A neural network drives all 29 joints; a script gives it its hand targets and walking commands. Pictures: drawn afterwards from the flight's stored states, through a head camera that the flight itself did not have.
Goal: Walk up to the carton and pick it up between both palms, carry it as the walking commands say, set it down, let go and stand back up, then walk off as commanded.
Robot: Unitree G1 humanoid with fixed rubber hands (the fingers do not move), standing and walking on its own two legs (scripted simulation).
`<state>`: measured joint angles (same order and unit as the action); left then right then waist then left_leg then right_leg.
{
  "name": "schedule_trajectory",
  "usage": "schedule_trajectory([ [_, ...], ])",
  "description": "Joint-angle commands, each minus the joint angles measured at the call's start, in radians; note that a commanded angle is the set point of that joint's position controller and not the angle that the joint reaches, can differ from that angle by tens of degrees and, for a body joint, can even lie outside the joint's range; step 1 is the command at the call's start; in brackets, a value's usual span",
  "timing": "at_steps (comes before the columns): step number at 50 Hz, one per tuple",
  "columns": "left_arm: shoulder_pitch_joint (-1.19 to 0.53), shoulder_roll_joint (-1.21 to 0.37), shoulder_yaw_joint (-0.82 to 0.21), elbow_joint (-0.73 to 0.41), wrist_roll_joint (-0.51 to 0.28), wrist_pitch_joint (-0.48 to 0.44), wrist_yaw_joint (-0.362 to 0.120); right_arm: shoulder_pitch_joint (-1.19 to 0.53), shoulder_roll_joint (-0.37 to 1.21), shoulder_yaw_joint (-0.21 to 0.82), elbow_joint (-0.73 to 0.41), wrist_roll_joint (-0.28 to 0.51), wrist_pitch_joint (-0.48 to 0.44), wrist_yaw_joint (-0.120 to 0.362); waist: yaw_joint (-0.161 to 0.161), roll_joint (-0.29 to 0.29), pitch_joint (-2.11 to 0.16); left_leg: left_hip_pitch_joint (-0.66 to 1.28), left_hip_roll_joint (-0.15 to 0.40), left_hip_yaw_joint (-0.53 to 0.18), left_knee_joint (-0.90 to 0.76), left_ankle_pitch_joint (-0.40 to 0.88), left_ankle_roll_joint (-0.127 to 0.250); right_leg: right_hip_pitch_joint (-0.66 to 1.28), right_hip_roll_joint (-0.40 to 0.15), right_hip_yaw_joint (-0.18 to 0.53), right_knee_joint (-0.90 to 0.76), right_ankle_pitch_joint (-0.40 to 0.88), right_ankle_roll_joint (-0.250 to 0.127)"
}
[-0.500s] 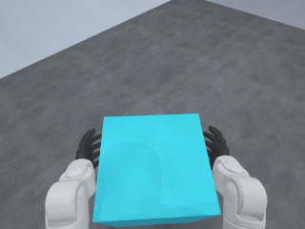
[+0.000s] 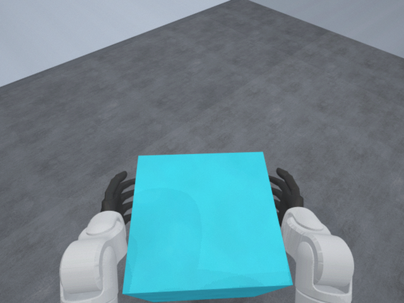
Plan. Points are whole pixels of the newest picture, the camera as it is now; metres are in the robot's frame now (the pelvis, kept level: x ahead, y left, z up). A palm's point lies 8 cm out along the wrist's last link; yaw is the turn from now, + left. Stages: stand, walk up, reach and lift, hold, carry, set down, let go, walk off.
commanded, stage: carry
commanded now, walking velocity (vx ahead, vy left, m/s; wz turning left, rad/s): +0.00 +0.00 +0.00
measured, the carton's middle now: (202, 234) +0.25 -0.01 +0.02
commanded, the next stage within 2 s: none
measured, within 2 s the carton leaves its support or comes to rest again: neither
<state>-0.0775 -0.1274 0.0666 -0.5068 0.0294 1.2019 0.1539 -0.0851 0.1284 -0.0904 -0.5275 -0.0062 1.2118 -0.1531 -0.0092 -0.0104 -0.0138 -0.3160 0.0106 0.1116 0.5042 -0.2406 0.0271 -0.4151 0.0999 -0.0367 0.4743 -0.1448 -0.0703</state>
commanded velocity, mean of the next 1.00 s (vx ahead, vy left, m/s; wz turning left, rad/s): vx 0.00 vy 0.00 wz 0.00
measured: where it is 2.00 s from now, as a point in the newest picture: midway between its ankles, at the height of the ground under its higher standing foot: outside the picture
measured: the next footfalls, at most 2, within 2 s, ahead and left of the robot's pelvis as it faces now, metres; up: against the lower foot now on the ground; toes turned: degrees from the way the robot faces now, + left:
none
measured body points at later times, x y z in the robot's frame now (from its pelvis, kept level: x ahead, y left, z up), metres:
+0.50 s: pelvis -0.02 +0.00 +0.00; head -0.02 +0.00 +0.45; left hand +0.25 +0.15 +0.09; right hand +0.25 -0.15 +0.10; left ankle -0.03 +0.09 -0.73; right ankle +0.07 -0.04 -0.73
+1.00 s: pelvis +0.01 +0.02 +0.00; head +0.02 +0.03 +0.45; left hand +0.28 +0.17 +0.08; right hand +0.28 -0.13 +0.09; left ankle -0.03 +0.09 -0.73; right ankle +0.07 -0.04 -0.73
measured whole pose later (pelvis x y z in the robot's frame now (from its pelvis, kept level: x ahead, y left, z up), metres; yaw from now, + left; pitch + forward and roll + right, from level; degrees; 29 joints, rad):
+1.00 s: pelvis +0.01 +0.02 +0.00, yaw +0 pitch +6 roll +0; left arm -0.08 -0.13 0.07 -0.46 0.04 1.21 0.16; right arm -0.08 0.13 -0.09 -0.47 -0.01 1.21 -0.15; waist -0.01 -0.02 -0.10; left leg -0.27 -0.02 0.11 0.48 -0.32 0.06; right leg -0.40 0.10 -0.03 0.42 -0.12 -0.10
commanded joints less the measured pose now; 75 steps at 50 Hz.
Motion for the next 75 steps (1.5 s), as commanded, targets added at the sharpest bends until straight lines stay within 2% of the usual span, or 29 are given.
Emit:
schedule_trajectory([
  [1,-0.361,-0.726,-0.606,-0.125,-0.225,-0.004,-0.115,-0.307,0.711,0.624,-0.007,0.232,0.005,0.123,0.017,0.068,-0.292,-0.174,0.178,-0.189,-0.243,-0.385,0.065,0.314,-0.104,0.139,0.016,-0.144,0.072],
  [3,-0.353,-0.702,-0.585,-0.104,-0.223,0.005,-0.115,-0.292,0.695,0.612,0.026,0.220,0.013,0.118,0.014,-0.087,-0.315,-0.089,0.065,-0.105,-0.064,-0.229,0.008,0.290,-0.245,0.320,-0.215,-0.145,0.062],
  [4,-0.341,-0.698,-0.576,-0.070,-0.218,0.013,-0.115,-0.298,0.682,0.607,0.032,0.215,0.019,0.117,0.007,-0.099,-0.309,-0.071,0.037,-0.091,-0.018,-0.178,0.011,0.257,-0.291,0.382,-0.269,-0.200,0.056],
  [8,-0.375,-0.658,-0.542,-0.018,-0.198,0.013,-0.115,-0.345,0.660,0.597,0.072,0.197,0.023,0.110,-0.006,-0.181,-0.299,0.111,-0.016,-0.031,0.086,-0.191,0.029,0.092,-0.273,0.341,-0.439,-0.432,0.119],
  [12,-0.421,-0.687,-0.548,-0.051,-0.211,-0.007,-0.121,-0.399,0.697,0.615,0.045,0.214,0.002,0.113,-0.011,-0.152,-0.352,0.179,-0.019,-0.001,0.015,-0.154,0.048,0.160,-0.232,0.254,-0.386,-0.190,0.153],
  [15,-0.345,-0.691,-0.562,-0.069,-0.199,-0.007,-0.110,-0.313,0.700,0.620,0.043,0.222,0.001,0.113,-0.015,-0.070,-0.392,0.210,-0.014,0.019,-0.136,-0.112,0.049,0.244,-0.193,0.202,-0.305,-0.065,0.180],
  [17,-0.402,-0.697,-0.560,-0.081,-0.196,-0.021,-0.106,-0.387,0.701,0.611,0.021,0.237,-0.017,0.121,-0.024,0.045,-0.446,0.277,0.084,-0.105,-0.173,-0.029,0.082,0.234,-0.153,0.155,-0.149,0.079,0.175],
  [19,-0.432,-0.704,-0.582,-0.121,-0.209,-0.027,-0.103,-0.356,0.702,0.606,0.027,0.241,-0.026,0.125,-0.021,0.138,-0.441,0.208,0.167,-0.196,-0.200,-0.062,0.120,0.216,-0.100,0.124,-0.039,0.041,0.148],
  [21,-0.412,-0.687,-0.574,-0.096,-0.189,-0.025,-0.101,-0.361,0.684,0.597,0.035,0.236,-0.025,0.130,-0.009,0.103,-0.377,0.058,0.187,-0.228,-0.194,-0.204,0.112,0.225,-0.118,0.156,-0.022,-0.062,0.091],
  [23,-0.352,-0.681,-0.571,-0.070,-0.172,-0.010,-0.096,-0.300,0.675,0.605,0.057,0.228,-0.008,0.134,0.005,0.043,-0.294,-0.025,0.128,-0.167,-0.147,-0.274,0.056,0.199,-0.173,0.208,-0.116,-0.121,0.041],
  [25,-0.406,-0.647,-0.546,-0.021,-0.165,-0.005,-0.096,-0.344,0.640,0.570,0.109,0.206,-0.002,0.132,0.003,-0.017,-0.272,-0.036,0.087,-0.142,-0.106,-0.242,0.045,0.178,-0.208,0.255,-0.179,-0.194,0.034],
  [28,-0.420,-0.628,-0.540,-0.003,-0.168,-0.008,-0.090,-0.372,0.622,0.574,0.098,0.207,-0.002,0.122,-0.005,-0.054,-0.314,0.036,0.063,-0.113,-0.061,-0.128,0.044,0.183,-0.238,0.277,-0.218,-0.111,0.038],
  [33,-0.452,-0.648,-0.552,-0.043,-0.182,-0.019,-0.085,-0.388,0.637,0.574,0.067,0.218,-0.016,0.117,-0.006,0.021,-0.376,0.105,0.071,-0.124,-0.074,-0.076,0.050,0.191,-0.224,0.244,-0.172,-0.035,0.033],
  [36,-0.438,-0.656,-0.559,-0.053,-0.187,-0.018,-0.082,-0.357,0.639,0.567,0.062,0.216,-0.013,0.115,-0.005,0.033,-0.393,0.112,0.096,-0.152,-0.069,-0.029,0.050,0.190,-0.223,0.237,-0.115,0.040,0.004],
  [49,-0.413,-0.651,-0.565,-0.081,-0.195,-0.016,-0.073,-0.343,0.623,0.574,0.010,0.225,-0.012,0.109,0.002,0.072,-0.459,0.127,0.109,-0.160,-0.030,0.106,0.052,0.244,-0.224,0.210,-0.048,0.217,-0.016],
  [55,-0.398,-0.651,-0.573,-0.089,-0.204,-0.013,-0.075,-0.313,0.622,0.571,0.003,0.222,-0.011,0.105,0.003,0.090,-0.500,0.150,0.129,-0.164,0.006,0.264,0.047,0.269,-0.218,0.175,0.013,0.326,-0.031],
  [57,-0.405,-0.641,-0.558,-0.074,-0.194,-0.016,-0.075,-0.321,0.617,0.559,0.024,0.215,-0.011,0.107,0.002,0.073,-0.492,0.144,0.118,-0.159,0.006,0.211,0.047,0.265,-0.223,0.182,0.004,0.322,-0.040],
  [59,-0.370,-0.568,-0.481,0.065,-0.135,-0.043,-0.080,-0.279,0.551,0.480,0.179,0.155,-0.037,0.113,0.003,0.078,-0.480,0.146,0.117,-0.150,0.004,0.203,0.044,0.252,-0.225,0.179,0.004,0.328,-0.041],
  [60,-0.407,-0.615,-0.537,-0.032,-0.171,-0.048,-0.081,-0.312,0.600,0.529,0.084,0.187,-0.044,0.114,0.003,0.095,-0.478,0.155,0.120,-0.155,0.001,0.215,0.044,0.245,-0.224,0.184,0.004,0.320,-0.047],
  [62,-0.402,-0.565,-0.462,0.098,-0.124,-0.075,-0.089,-0.355,0.542,0.471,0.167,0.145,-0.076,0.119,0.004,0.083,-0.481,0.164,0.122,-0.152,0.009,0.243,0.045,0.257,-0.222,0.171,0.011,0.341,-0.047],
  [63,-0.408,-0.644,-0.547,-0.033,-0.178,-0.070,-0.091,-0.345,0.612,0.544,0.038,0.188,-0.074,0.119,0.003,0.100,-0.495,0.171,0.123,-0.150,0.010,0.279,0.045,0.260,-0.217,0.165,0.017,0.346,-0.048],
  [64,-0.405,-0.649,-0.566,-0.060,-0.189,-0.067,-0.088,-0.334,0.625,0.556,0.026,0.202,-0.070,0.119,0.002,0.097,-0.502,0.172,0.124,-0.155,0.013,0.293,0.047,0.253,-0.212,0.160,0.028,0.334,-0.050],
  [65,-0.450,-0.599,-0.511,0.025,-0.152,-0.077,-0.090,-0.377,0.583,0.501,0.118,0.168,-0.079,0.121,0.001,0.083,-0.484,0.174,0.128,-0.159,0.007,0.294,0.050,0.241,-0.210,0.162,0.033,0.333,-0.051],
  [66,-0.399,-0.644,-0.559,-0.045,-0.179,-0.068,-0.090,-0.341,0.619,0.554,0.023,0.197,-0.074,0.119,0.003,0.086,-0.499,0.175,0.134,-0.162,0.010,0.301,0.048,0.247,-0.210,0.154,0.034,0.308,-0.049],
  [68,-0.403,-0.611,-0.539,-0.008,-0.165,-0.062,-0.087,-0.323,0.587,0.516,0.083,0.174,-0.065,0.119,0.003,0.112,-0.505,0.191,0.136,-0.157,0.018,0.318,0.050,0.237,-0.207,0.154,0.040,0.304,-0.053],
  [69,-0.404,-0.641,-0.567,-0.063,-0.187,-0.056,-0.087,-0.337,0.618,0.550,0.015,0.198,-0.063,0.118,0.005,0.111,-0.496,0.174,0.137,-0.163,0.013,0.307,0.055,0.236,-0.202,0.145,0.040,0.274,-0.053],
  [70,-0.404,-0.585,-0.523,0.010,-0.158,-0.062,-0.088,-0.321,0.570,0.503,0.102,0.164,-0.065,0.117,0.004,0.111,-0.498,0.175,0.140,-0.165,0.018,0.317,0.055,0.238,-0.206,0.151,0.046,0.295,-0.051],
  [72,-0.375,-0.591,-0.523,0.017,-0.154,-0.058,-0.086,-0.321,0.565,0.515,0.080,0.167,-0.063,0.116,0.007,0.111,-0.486,0.168,0.143,-0.169,0.016,0.312,0.054,0.214,-0.199,0.147,0.041,0.252,-0.058],
  [75,-0.341,-0.469,-0.385,0.259,-0.052,-0.108,-0.099,-0.305,0.460,0.395,0.328,0.072,-0.114,0.125,0.005,0.076,-0.442,0.124,0.120,-0.147,0.019,0.198,0.049,0.203,-0.212,0.164,0.016,0.269,-0.057],
])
